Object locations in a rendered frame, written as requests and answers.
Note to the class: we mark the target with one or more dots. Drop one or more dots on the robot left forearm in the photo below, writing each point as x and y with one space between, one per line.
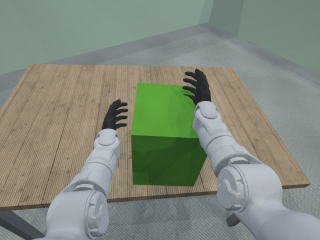
99 168

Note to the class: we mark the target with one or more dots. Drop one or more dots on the table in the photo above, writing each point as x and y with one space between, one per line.
51 119

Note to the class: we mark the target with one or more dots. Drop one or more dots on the robot left upper arm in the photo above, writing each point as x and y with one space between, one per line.
77 215

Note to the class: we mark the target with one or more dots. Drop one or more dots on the carton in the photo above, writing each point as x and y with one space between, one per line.
165 149

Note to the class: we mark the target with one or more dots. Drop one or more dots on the robot right forearm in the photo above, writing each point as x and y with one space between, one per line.
218 143

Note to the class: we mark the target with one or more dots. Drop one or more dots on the robot right hand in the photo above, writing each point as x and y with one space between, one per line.
202 91

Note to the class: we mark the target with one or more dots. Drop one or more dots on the robot left hand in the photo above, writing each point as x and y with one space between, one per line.
111 119

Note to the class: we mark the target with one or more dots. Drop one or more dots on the robot right upper arm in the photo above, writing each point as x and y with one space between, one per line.
253 192

